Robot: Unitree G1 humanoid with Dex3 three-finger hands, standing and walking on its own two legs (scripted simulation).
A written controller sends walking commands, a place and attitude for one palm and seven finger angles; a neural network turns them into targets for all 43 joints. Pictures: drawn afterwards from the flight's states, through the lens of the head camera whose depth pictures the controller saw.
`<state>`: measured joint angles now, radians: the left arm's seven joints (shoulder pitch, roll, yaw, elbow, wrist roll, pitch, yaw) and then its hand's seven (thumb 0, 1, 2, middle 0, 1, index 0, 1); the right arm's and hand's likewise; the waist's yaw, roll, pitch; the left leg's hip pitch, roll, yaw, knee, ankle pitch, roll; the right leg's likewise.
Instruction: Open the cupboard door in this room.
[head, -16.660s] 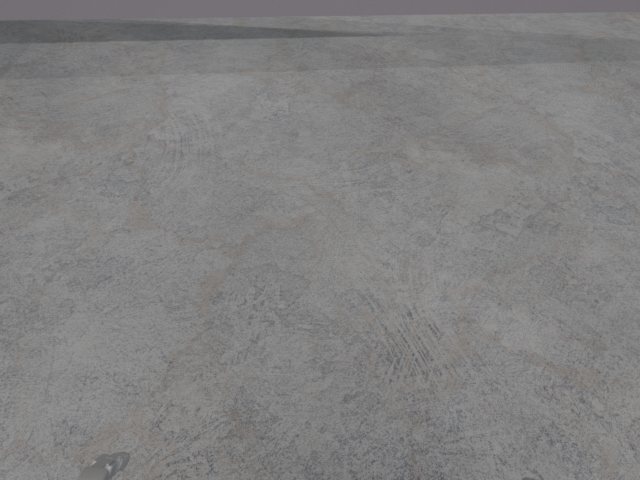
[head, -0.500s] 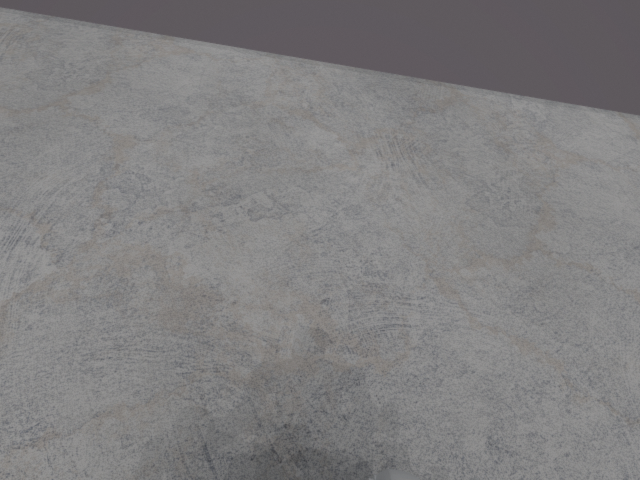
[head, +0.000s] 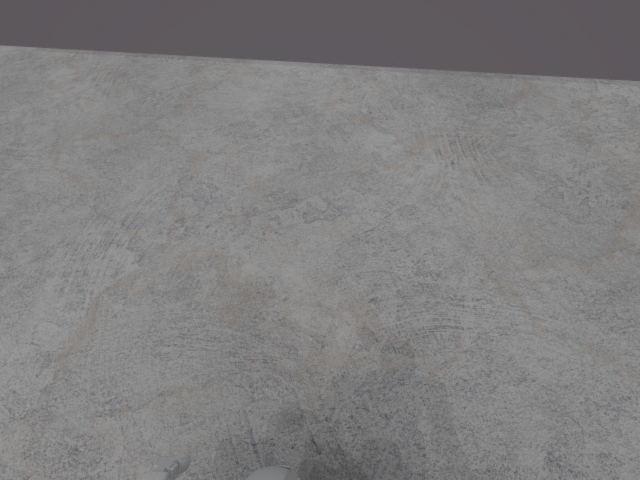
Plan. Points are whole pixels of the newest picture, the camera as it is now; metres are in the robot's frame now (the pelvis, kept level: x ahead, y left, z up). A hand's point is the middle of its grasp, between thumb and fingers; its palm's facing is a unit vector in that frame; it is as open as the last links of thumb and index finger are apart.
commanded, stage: turn or walk to find it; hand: left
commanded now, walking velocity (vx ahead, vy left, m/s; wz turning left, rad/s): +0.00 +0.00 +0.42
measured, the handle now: out of the picture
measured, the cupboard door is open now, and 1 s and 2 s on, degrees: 0 0 0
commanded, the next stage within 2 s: none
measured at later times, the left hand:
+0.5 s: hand out of the picture -0.11 +0.23 -0.19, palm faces +0.32 -0.92 -0.24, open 7.4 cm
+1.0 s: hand out of the picture -0.02 +0.23 -0.15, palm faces +0.40 -0.88 -0.27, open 7.4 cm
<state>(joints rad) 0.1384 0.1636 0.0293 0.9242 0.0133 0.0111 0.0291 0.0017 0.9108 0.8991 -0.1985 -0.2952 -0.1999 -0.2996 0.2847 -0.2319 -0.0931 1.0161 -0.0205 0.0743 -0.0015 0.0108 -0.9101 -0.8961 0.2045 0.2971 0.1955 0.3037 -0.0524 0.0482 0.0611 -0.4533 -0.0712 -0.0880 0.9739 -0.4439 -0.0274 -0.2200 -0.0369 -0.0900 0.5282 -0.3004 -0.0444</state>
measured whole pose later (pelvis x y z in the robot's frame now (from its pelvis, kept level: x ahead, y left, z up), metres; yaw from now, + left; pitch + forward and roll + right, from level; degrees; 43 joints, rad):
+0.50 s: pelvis -0.04 +0.03 -0.01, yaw +14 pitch -1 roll +0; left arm 0.31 0.24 0.06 1.03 0.02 0.04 0.03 0.00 0.91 0.90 -0.20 -0.30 -0.20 -0.30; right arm 0.09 -0.21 -0.05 0.96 -0.01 0.03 0.01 0.01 -0.91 -0.90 0.20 0.30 0.19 0.30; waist 0.05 -0.06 0.09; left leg -0.23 0.00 0.06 0.58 -0.31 0.02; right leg -0.30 -0.16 -0.23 0.71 -0.41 0.03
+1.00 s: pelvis -0.06 +0.00 +0.00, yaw +25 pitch +1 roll +1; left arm 0.10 0.21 0.05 0.92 0.00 0.03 0.02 0.00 0.91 0.90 -0.20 -0.29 -0.20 -0.30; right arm 0.26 -0.20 -0.07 1.00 -0.02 0.05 -0.01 0.01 -0.91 -0.90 0.21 0.30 0.20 0.30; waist -0.05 0.02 0.07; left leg -0.32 -0.07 -0.12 0.50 -0.20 0.00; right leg -0.26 -0.03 -0.03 0.58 -0.34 0.06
